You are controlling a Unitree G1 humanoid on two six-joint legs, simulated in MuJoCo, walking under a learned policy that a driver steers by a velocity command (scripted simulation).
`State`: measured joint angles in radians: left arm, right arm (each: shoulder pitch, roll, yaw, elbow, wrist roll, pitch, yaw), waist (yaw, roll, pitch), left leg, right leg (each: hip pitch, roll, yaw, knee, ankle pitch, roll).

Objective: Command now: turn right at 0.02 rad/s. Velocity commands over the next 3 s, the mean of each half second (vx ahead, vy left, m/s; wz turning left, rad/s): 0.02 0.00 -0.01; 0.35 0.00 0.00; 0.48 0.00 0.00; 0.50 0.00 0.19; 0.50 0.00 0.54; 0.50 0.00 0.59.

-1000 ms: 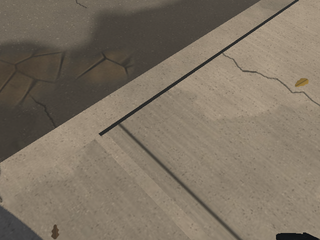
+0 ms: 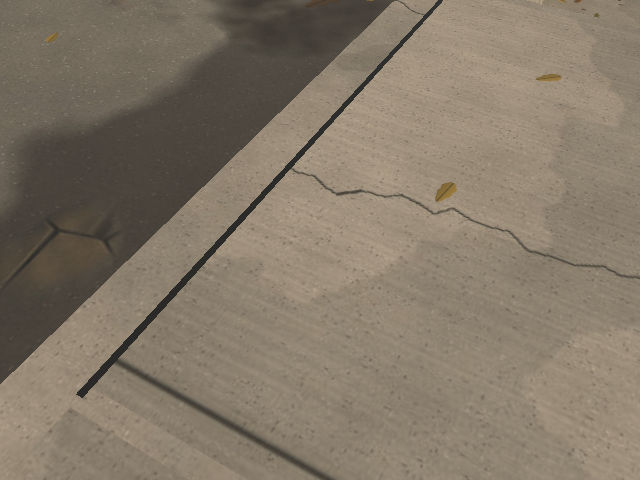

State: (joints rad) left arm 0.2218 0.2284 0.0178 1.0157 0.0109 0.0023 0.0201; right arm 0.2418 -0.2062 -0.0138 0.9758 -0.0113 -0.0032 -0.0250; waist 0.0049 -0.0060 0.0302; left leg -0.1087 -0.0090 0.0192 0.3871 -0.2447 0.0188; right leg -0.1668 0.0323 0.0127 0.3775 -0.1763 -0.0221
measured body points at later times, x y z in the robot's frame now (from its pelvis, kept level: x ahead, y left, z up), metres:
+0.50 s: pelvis +0.01 +0.01 +0.00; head +0.01 +0.02 +0.45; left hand +0.01 +0.24 -0.16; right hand +0.01 -0.22 -0.16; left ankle -0.02 +0.11 -0.74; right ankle +0.02 -0.11 -0.74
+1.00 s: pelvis +0.18 -0.04 +0.00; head +0.19 -0.05 +0.45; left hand +0.08 +0.18 -0.14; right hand +0.28 -0.28 -0.15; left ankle +0.25 +0.09 -0.68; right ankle +0.08 -0.11 -0.74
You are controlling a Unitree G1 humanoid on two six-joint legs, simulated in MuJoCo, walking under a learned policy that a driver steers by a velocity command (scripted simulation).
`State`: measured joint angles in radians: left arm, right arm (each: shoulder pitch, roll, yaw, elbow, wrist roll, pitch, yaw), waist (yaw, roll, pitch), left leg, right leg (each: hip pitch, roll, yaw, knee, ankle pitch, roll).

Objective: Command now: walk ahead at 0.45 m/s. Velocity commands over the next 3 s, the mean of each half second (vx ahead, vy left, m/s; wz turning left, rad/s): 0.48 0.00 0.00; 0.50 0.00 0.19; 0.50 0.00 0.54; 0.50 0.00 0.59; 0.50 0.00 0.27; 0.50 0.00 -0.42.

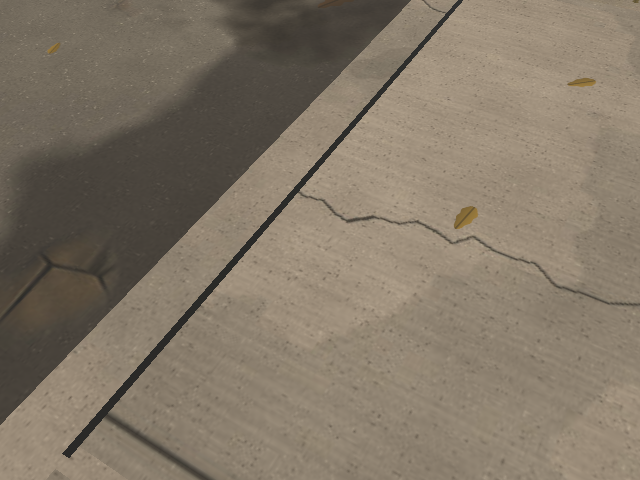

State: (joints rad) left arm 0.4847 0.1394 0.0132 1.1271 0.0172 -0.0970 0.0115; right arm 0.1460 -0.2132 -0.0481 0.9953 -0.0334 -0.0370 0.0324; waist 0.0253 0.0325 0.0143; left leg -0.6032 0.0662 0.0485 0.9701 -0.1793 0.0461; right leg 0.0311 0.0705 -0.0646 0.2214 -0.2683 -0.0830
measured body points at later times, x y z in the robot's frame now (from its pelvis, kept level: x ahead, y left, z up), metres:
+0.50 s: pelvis +0.29 +0.04 +0.00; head +0.30 +0.04 +0.45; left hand +0.39 +0.27 -0.14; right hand +0.23 -0.20 -0.14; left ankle +0.25 +0.08 -0.74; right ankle +0.39 -0.12 -0.67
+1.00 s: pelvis +0.57 -0.01 +0.00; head +0.59 -0.01 +0.45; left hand +0.55 +0.25 -0.14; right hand +0.66 -0.25 -0.15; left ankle +0.58 +0.14 -0.66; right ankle +0.57 -0.07 -0.74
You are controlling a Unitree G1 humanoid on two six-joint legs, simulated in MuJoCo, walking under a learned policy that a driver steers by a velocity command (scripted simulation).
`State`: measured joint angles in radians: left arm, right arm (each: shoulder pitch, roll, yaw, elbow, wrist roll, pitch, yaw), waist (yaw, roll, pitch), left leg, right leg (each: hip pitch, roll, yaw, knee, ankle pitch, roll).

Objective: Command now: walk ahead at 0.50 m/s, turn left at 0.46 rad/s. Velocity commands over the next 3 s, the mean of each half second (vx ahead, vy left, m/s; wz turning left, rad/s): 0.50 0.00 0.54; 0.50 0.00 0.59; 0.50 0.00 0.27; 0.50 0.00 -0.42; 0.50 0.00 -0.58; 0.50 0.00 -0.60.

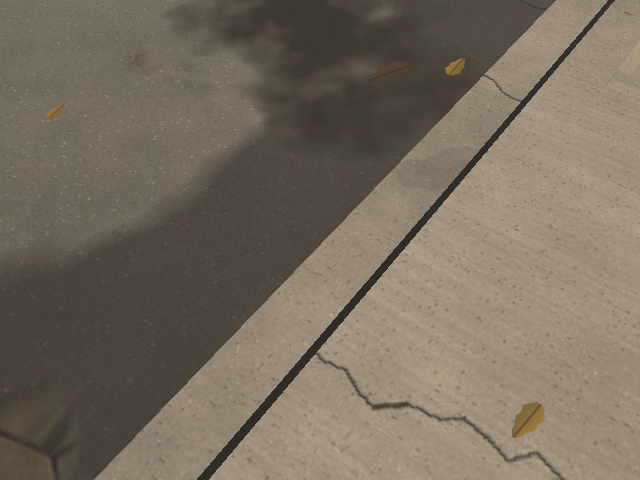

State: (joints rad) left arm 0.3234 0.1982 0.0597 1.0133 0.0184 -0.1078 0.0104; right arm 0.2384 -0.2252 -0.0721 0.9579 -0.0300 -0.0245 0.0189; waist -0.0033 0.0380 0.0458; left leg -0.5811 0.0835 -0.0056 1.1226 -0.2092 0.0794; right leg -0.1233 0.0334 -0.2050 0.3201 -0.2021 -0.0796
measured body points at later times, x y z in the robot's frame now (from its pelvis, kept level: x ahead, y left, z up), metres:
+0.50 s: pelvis +0.26 +0.08 -0.01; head +0.29 +0.10 +0.44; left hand +0.31 +0.35 -0.13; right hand +0.38 -0.18 -0.13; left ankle +0.26 +0.11 -0.74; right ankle +0.31 -0.09 -0.66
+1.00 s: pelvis +0.54 +0.13 -0.01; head +0.57 +0.14 +0.44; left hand +0.52 +0.43 -0.11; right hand +0.74 -0.08 -0.14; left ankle +0.39 +0.16 -0.65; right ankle +0.64 +0.08 -0.74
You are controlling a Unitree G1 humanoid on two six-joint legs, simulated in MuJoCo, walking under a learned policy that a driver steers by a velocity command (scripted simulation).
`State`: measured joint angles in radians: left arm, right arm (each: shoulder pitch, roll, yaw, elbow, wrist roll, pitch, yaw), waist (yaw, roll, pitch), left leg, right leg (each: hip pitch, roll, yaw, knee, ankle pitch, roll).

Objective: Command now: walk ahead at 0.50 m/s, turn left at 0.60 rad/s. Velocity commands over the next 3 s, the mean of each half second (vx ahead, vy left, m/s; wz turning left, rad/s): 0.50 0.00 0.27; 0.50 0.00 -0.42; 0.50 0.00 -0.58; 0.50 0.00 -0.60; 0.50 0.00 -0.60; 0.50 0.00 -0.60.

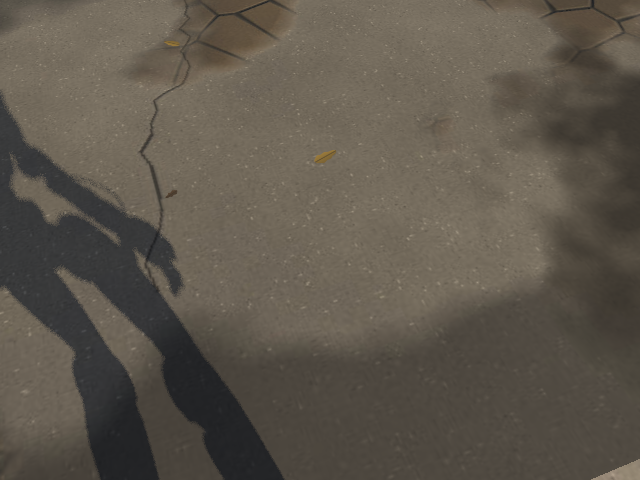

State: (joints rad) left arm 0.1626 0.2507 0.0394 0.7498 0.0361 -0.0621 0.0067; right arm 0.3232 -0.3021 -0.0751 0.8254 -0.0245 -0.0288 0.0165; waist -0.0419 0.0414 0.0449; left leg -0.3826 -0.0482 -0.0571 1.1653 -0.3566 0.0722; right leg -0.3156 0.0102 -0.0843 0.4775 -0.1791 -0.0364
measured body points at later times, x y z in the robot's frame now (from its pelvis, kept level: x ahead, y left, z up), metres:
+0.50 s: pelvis +0.25 +0.07 +0.00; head +0.28 +0.09 +0.45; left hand +0.23 +0.32 -0.14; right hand +0.42 -0.16 -0.10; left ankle +0.27 +0.14 -0.74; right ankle +0.18 -0.09 -0.65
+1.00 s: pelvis +0.52 +0.04 -0.02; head +0.55 +0.04 +0.43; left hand +0.69 +0.28 -0.13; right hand +0.52 -0.22 -0.15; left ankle +0.37 +0.17 -0.63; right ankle +0.57 -0.01 -0.74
